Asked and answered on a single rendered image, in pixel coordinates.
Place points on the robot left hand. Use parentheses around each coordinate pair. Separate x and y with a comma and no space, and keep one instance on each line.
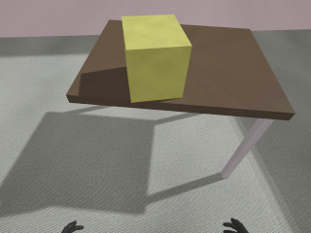
(71,227)

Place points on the table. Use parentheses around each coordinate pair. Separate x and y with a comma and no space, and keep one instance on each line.
(228,75)

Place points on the robot right hand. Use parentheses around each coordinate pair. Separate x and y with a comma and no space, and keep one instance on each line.
(236,225)

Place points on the carton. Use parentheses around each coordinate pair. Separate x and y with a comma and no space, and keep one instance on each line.
(157,56)

